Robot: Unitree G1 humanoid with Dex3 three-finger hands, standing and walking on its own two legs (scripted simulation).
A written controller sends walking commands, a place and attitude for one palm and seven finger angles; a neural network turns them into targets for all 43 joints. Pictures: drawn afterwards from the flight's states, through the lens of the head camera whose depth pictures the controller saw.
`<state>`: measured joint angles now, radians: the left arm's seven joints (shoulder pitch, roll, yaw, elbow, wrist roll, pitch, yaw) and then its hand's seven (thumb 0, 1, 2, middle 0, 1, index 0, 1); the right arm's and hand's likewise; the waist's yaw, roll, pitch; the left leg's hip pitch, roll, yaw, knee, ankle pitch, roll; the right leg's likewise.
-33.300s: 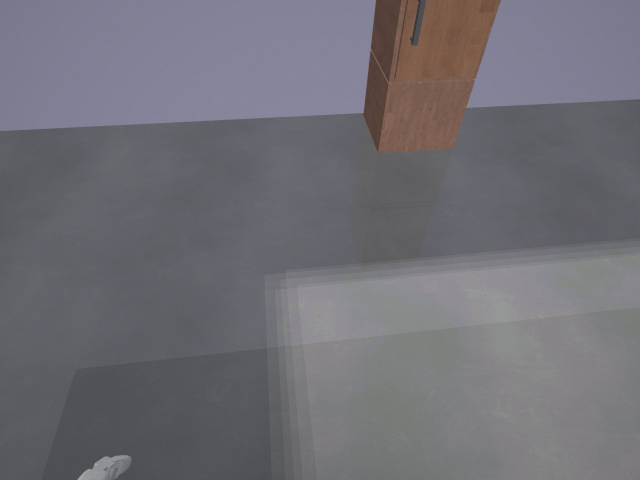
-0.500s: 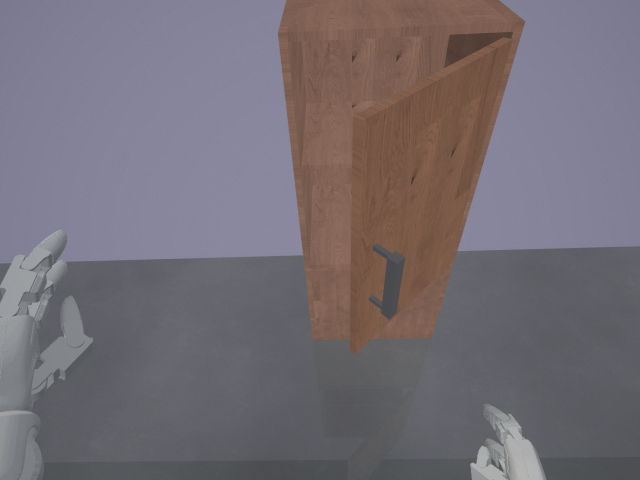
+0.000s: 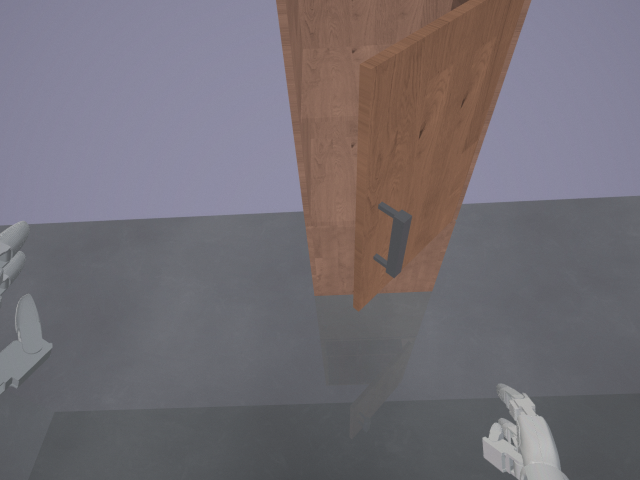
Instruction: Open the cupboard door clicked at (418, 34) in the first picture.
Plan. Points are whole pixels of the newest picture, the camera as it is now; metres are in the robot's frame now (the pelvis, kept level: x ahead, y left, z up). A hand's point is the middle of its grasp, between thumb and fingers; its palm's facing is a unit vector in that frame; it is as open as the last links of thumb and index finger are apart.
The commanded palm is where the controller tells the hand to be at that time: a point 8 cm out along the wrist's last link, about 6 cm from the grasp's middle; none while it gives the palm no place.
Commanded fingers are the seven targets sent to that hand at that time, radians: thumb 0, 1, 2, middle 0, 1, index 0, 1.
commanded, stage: step back with the hand held close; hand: left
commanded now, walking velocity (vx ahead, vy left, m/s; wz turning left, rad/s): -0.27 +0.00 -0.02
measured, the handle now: (389, 240) +0.53 -0.08 -0.10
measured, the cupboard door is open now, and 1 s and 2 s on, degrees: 44 44 44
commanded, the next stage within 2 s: stop stepping back and stand still in 1.04 s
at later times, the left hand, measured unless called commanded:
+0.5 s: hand out of the picture +0.10 +0.28 +0.16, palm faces +0.44 -0.70 -0.57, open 7.4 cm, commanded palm +0.02 +0.31 +0.17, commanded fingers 0.00 0.90 0.90 -0.20 -0.30 -0.20 -0.30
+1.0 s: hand out of the picture +0.06 +0.26 +0.16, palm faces +0.43 -0.75 -0.50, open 7.4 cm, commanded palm -0.01 +0.30 +0.17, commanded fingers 0.00 0.90 0.90 -0.20 -0.30 -0.20 -0.30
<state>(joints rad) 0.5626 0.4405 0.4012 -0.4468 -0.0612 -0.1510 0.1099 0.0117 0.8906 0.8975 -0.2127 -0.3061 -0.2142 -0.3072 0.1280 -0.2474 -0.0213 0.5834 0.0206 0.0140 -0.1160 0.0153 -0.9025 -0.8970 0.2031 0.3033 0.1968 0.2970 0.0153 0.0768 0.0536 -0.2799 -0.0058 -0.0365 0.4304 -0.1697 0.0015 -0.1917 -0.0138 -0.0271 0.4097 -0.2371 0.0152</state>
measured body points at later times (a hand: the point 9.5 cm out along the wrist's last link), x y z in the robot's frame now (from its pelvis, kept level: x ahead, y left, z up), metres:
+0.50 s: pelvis -0.08 +0.00 -0.02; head -0.04 +0.01 +0.43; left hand +0.07 +0.31 +0.19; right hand +0.12 -0.22 -0.10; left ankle +0.03 +0.12 -0.74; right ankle -0.02 -0.12 -0.74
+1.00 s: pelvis -0.13 +0.00 -0.01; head -0.09 +0.02 +0.44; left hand +0.03 +0.30 +0.19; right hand +0.07 -0.21 -0.10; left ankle -0.09 +0.09 -0.74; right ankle -0.21 -0.13 -0.73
